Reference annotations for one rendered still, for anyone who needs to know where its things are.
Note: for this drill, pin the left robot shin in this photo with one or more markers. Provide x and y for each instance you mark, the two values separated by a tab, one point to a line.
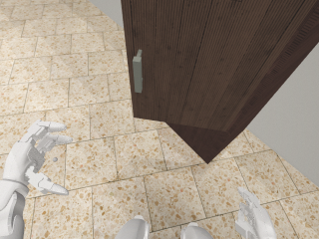
139	217

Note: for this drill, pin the robot right hand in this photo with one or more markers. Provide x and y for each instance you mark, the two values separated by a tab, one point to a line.
259	225

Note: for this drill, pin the cupboard door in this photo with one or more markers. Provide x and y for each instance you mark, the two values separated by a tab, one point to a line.
202	59

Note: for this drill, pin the right robot shin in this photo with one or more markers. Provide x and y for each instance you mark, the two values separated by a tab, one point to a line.
192	224

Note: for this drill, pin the robot shin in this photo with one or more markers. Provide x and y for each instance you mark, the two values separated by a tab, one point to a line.
192	224
139	217

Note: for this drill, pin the handle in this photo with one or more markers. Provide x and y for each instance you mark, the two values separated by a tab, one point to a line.
138	72

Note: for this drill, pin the left robot forearm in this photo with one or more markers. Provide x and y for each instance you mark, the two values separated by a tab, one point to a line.
12	204

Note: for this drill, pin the robot left hand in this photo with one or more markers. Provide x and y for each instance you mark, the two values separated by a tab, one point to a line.
19	162

